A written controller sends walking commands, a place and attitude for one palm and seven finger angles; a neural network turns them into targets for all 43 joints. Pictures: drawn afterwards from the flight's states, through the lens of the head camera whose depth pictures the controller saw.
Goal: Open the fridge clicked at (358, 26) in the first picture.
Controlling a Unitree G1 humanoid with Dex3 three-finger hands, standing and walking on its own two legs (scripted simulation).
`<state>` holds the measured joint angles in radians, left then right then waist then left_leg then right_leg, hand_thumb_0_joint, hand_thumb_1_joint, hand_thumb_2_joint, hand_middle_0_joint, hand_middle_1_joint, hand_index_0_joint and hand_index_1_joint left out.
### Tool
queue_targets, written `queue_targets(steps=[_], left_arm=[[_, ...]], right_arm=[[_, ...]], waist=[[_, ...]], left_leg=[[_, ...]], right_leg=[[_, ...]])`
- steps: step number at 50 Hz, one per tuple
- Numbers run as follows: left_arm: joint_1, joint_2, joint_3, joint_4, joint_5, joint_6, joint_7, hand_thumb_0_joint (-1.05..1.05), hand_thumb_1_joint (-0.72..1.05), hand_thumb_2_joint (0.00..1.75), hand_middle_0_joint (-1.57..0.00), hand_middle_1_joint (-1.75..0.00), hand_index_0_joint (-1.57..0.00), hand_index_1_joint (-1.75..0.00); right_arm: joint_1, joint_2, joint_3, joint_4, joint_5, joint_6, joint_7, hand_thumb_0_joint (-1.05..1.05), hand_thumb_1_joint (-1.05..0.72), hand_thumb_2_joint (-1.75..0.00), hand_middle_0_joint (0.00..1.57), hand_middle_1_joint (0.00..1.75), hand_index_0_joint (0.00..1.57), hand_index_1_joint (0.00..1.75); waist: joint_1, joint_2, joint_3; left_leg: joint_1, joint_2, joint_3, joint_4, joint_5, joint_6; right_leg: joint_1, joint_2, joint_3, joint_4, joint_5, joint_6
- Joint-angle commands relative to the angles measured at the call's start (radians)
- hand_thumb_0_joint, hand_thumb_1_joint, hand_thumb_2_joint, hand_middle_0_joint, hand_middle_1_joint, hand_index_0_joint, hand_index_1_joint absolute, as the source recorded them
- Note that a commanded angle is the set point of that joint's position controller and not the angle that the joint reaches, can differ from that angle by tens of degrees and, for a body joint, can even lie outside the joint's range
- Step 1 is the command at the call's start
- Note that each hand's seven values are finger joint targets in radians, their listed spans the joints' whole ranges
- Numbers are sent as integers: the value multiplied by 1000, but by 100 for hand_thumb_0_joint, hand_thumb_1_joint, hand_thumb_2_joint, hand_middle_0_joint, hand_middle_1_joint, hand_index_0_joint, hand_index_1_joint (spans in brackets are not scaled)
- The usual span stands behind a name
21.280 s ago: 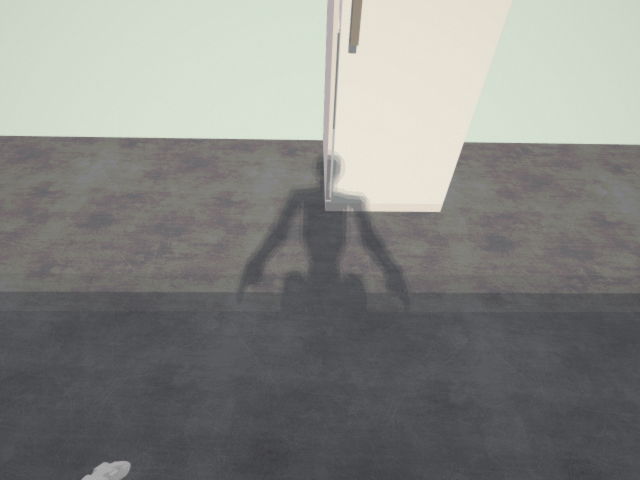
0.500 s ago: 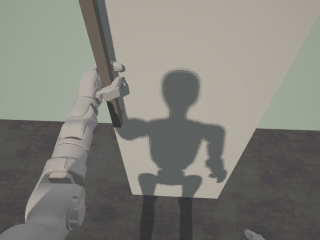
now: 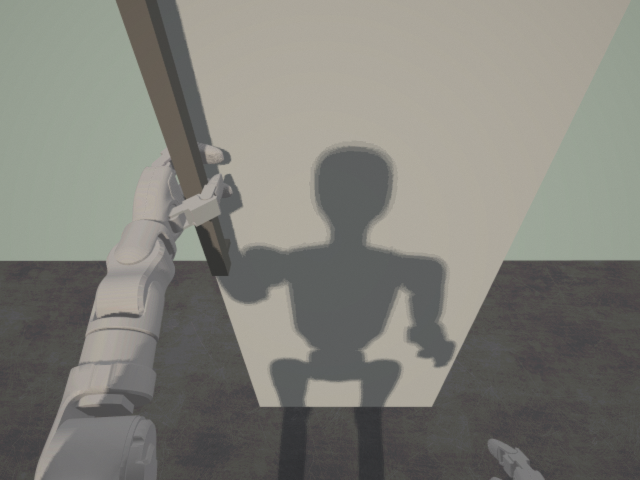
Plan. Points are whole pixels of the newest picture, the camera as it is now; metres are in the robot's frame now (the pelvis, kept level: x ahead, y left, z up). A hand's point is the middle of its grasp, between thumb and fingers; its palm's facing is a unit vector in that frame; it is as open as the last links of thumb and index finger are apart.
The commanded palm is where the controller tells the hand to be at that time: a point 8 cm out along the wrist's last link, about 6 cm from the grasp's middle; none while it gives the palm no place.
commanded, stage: grip the handle and tug to test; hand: left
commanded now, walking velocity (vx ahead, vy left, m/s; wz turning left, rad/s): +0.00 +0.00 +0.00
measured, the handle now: (192, 151) +0.44 +0.17 +0.22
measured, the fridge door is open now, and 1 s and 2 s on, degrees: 0 21 38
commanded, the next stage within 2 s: pull the door a little, standing still in 0.16 s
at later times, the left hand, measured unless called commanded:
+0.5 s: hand (211, 248) +0.32 +0.13 +0.18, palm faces +0.02 -1.00 -0.01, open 5.8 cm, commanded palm +0.28 +0.18 +0.18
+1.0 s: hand (220, 329) +0.23 +0.10 +0.16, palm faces -0.02 -0.99 -0.17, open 7.0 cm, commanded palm +0.20 +0.16 +0.18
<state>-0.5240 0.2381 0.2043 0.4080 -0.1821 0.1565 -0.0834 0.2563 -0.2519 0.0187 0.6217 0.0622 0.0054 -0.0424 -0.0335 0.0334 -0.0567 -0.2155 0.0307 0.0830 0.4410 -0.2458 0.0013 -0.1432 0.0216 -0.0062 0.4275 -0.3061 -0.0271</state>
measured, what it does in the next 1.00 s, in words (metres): shifts its weight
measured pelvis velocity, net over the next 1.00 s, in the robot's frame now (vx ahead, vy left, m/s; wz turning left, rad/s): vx -0.08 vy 0.00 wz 0.01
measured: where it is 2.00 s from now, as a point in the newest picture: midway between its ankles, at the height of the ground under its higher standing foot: outside the picture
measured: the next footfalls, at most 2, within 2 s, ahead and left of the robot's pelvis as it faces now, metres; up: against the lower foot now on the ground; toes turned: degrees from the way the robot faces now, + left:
left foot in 1.44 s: -0.14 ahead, +0.05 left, +0.00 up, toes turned +20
right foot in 1.72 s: +0.10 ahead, -0.28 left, +0.00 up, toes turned +27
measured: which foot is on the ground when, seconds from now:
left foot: down 0.00-1.00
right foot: down 0.00-1.00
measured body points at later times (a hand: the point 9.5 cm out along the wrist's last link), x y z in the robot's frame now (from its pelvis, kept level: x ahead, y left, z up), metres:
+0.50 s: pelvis +0.00 -0.01 +0.00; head -0.04 -0.04 +0.45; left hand +0.31 +0.18 +0.18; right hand +0.20 -0.23 -0.08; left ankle -0.01 +0.12 -0.74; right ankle -0.05 -0.10 -0.74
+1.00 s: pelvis -0.08 +0.00 +0.00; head -0.06 -0.01 +0.45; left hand +0.22 +0.16 +0.17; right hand +0.08 -0.22 -0.10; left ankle -0.01 +0.12 -0.74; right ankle -0.05 -0.10 -0.74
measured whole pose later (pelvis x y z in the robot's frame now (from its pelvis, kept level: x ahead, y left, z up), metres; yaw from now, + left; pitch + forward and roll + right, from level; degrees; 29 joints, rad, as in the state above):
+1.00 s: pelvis -0.08 +0.00 +0.00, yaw +1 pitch -1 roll +0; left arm 0.00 0.23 -0.05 -0.26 -0.06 -0.02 0.10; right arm 0.19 -0.18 0.04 0.55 0.00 0.11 -0.07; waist -0.07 0.03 0.06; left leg -0.27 0.02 0.07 0.40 -0.12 0.01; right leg -0.22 0.01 -0.02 0.45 -0.21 -0.01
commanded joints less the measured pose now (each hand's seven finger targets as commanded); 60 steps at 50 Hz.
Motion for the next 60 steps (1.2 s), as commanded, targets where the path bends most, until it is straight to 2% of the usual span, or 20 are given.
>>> queue_targets(steps=[1, 3, 6, 9, 13, 14, 21, 25, 26, 27, 28, 29, 32, 37, 42, 46, 51, 54, 58, 60], left_arm=[[-203, 197, 85, -404, -33, -70, -26, 0, 90, 90, -45, -140, -45, -140], [-175, 151, 42, -482, -34, -54, -28, 0, 90, 90, -45, -140, -45, -140], [-90, 164, 54, -542, -35, -26, -23, 0, 90, 90, -45, -140, -45, -140], [-131, 156, 44, -562, -33, 11, -20, 0, 90, 90, -45, -140, -45, -140], [-164, 165, 42, -559, -24, 55, -6, 0, 90, 90, -45, -140, -45, -140], [-222, 85, -46, -558, -18, 67, -5, 0, 90, 90, -45, -140, -45, -140], [-8, 96, -25, -655, -26, 72, -1, 0, 90, 90, -45, -140, -45, -140], [73, 67, -57, -721, -32, 69, -17, 0, 90, 90, -45, -140, -45, -140], [97, 115, -12, -703, -37, 68, -15, 0, 90, 90, -45, -140, -45, -140], [-78, 247, -17, -862, 64, -72, 69, 0, 90, 90, -45, -140, -45, -140], [78, 128, -79, -703, 74, -109, 102, 0, 90, 90, -45, -140, -45, -140], [156, 92, -111, -683, 84, -127, 111, 0, 90, 90, -45, -140, -45, -140], [182, 123, -109, -791, 98, -194, 137, 0, 90, 90, -45, -140, -45, -140], [244, 128, -120, -923, 112, -267, 157, 0, 90, 90, -45, -140, -45, -140], [290, 117, -140, -977, 120, -304, 167, 0, 90, 90, -45, -140, -45, -140], [285, 114, -155, -991, 127, -320, 174, 0, 90, 90, -45, -140, -45, -140], [254, 79, -193, -1021, 128, -321, 182, 0, 90, 90, -45, -140, -45, -140], [238, 53, -207, -1047, 141, -309, 180, 0, 90, 90, -45, -140, -45, -140], [228, 43, -232, -1099, 145, -295, 169, 0, 90, 90, -45, -140, -45, -140], [206, 54, -230, -1137, 155, -288, 168, 0, 90, 90, -45, -140, -45, -140]], right_arm=[[-114, -114, -41, -179, -1, -47, -1, 0, -90, -90, 20, 30, 20, 30], [-132, -106, -37, -190, 1, -48, 3, 0, -90, -90, 20, 30, 20, 30], [-147, -108, -37, -201, -2, -43, 3, 0, -90, -90, 20, 30, 20, 30], [-163, -104, -31, -191, -2, -37, -5, 0, -90, -90, 20, 30, 20, 30], [-174, -101, -25, -174, -3, -26, -16, 0, -90, -90, 20, 30, 20, 30], [-180, -95, -20, -169, -4, -23, -18, 0, -90, -90, 20, 30, 20, 30], [-216, -90, -15, -202, -14, -12, -18, 0, -90, -90, 20, 30, 20, 30], [-245, -77, -1, -223, -13, -4, -13, 0, -90, -90, 20, 30, 20, 30], [-246, -86, -4, -221, -12, -1, -18, 0, -90, -90, 20, 30, 20, 30], [-258, -84, -3, -243, -24, 6, -30, 0, -90, -90, 20, 30, 20, 30], [-237, -73, -9, -198, -42, 24, -38, 0, -90, -90, 20, 30, 20, 30], [-242, -74, -12, -202, -46, 31, -35, 0, -90, -90, 20, 30, 20, 30], [-239, -68, -17, -215, -53, 54, -36, 0, -90, -90, 20, 30, 20, 30], [-222, -52, -25, -243, -55, 68, -39, 0, -90, -90, 20, 30, 20, 30], [-214, -38, -25, -256, -56, 62, -37, 0, -90, -90, 20, 30, 20, 30], [-217, -43, -21, -246, -60, 52, -40, 0, -90, -90, 20, 30, 20, 30], [-241, -37, -17, -229, -67, 32, -44, 0, -90, -90, 20, 30, 20, 30], [-261, -31, -29, -214, -68, 12, -41, 0, -90, -90, 20, 30, 20, 30], [-252, -5, -46, -190, -63, -22, -36, 0, -90, -90, 20, 30, 20, 30], [-224, 15, -55, -166, -54, -33, -39, 0, -90, -90, 20, 30, 20, 30]], waist=[[90, -51, -368], [86, -37, -349], [93, -45, -330], [70, -71, -281], [61, -22, -252], [39, -10, -232], [77, -88, -286], [78, -91, -233], [83, -116, -207], [53, -64, -38], [38, -114, -26], [48, -124, -10], [36, -96, -94], [22, -17, -242], [14, -36, -256], [6, 28, -190], [5, 90, -110], [11, 108, -110], [4, -28, -172], [-13, -159, -195]], left_leg=[[217, -20, -30, 32, 598, 47], [233, -15, -33, 31, 634, 48], [234, -14, -29, 28, 619, 48], [221, -18, -29, 16, 545, 48], [218, -28, -28, 25, 526, 47], [227, -31, -33, 28, 519, 46], [222, -33, -45, 22, 471, 48], [196, -34, -48, 8, 405, 47], [186, -31, -47, 7, 375, 49], [176, 7, -9, 72, 293, 69], [153, 3, -32, 92, 241, 64], [138, 4, -37, 95, 214, 60], [176, 26, -64, 50, 258, 51], [274, 60, -65, 30, 506, 53], [252, 80, -94, 0, 515, 44], [159, 91, -155, -89, 336, 41], [-64, 172, -334, -262, -62, 79], [-137, 218, -387, -292, -175, 101], [-102, 132, -275, -184, -130, 67], [47, 6, -116, 58, -93, 13]], right_leg=[[135, -12, -23, 24, 756, 16], [118, -12, -25, 26, 762, 17], [119, -13, -25, 17, 756, 18], [92, -9, -26, 3, 723, 20], [74, -14, -23, 1, 725, 21], [45, -13, -27, -1, 697, 21], [99, -24, -28, 5, 698, 27], [81, -24, -27, -7, 645, 29], [71, -25, -22, -21, 622, 34], [-142, -87, 95, -146, 579, 95], [-154, -103, 76, -159, 512, 100], [-177, -107, 82, -171, 488, 108], [-136, -109, 56, -136, 438, 76], [-70, -80, 14, -58, 493, 67], [-53, -58, -4, -45, 384, 63], [-68, -29, -13, -35, 177, 57], [-20, -9, 24, 73, -23, 36], [17, -5, 36, 112, -52, 20], [64, -30, 45, -59, -18, 13], [-124, -149, 82, -207, -145, -25]])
